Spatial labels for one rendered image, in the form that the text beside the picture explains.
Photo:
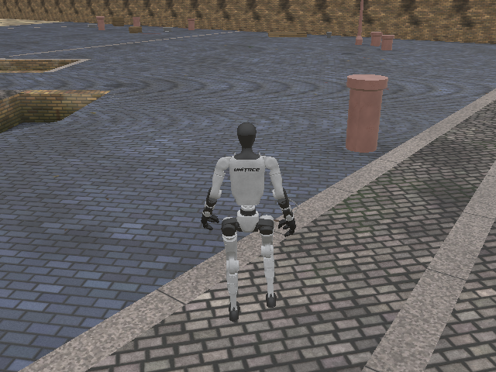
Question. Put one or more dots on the humanoid robot torso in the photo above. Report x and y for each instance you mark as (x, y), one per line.
(247, 186)

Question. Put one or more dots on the left robot shin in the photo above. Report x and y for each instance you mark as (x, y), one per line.
(232, 285)

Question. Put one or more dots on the robot left upper arm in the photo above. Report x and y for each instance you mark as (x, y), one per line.
(218, 176)

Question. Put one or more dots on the right robot forearm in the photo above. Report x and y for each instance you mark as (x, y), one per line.
(285, 207)

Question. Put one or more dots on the left robot hand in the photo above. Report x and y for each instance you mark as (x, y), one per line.
(204, 220)

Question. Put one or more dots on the right robot hand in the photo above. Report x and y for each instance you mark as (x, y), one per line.
(289, 224)

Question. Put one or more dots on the robot right upper arm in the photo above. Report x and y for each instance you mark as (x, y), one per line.
(275, 176)

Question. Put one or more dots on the left robot forearm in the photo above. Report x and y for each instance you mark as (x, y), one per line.
(209, 204)

